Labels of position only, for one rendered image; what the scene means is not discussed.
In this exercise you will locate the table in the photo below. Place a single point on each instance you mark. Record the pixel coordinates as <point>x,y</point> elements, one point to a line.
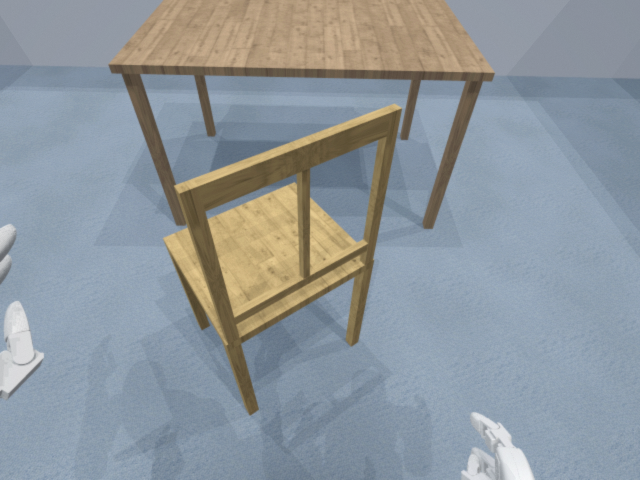
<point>356,39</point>

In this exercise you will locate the right robot hand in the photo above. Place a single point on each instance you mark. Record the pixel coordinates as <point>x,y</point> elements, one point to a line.
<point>510,462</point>

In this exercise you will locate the chair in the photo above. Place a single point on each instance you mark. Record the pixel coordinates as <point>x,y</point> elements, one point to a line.
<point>254,265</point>

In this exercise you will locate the left robot hand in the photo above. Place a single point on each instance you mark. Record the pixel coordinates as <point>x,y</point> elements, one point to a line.
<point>21,360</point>

